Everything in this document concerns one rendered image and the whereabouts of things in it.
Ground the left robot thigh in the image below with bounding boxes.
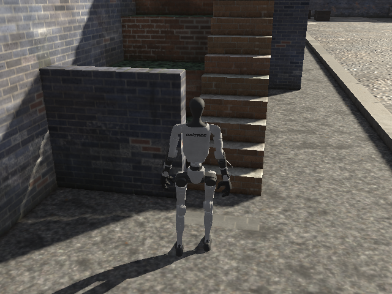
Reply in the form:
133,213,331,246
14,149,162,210
175,171,187,216

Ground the right robot forearm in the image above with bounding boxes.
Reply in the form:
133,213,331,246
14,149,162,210
217,150,230,181

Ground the left robot hand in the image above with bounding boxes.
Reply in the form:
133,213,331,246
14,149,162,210
160,175,175,190

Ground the right robot hand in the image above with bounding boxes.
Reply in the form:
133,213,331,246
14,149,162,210
217,180,232,197

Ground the left robot forearm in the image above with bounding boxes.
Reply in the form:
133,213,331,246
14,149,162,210
162,148,174,177

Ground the left robot upper arm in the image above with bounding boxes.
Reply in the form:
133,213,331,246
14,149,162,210
168,124,184,158

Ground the right robot upper arm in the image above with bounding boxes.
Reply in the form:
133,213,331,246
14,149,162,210
209,124,224,159

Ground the robot head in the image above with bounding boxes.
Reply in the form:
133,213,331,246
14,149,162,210
186,97,207,127

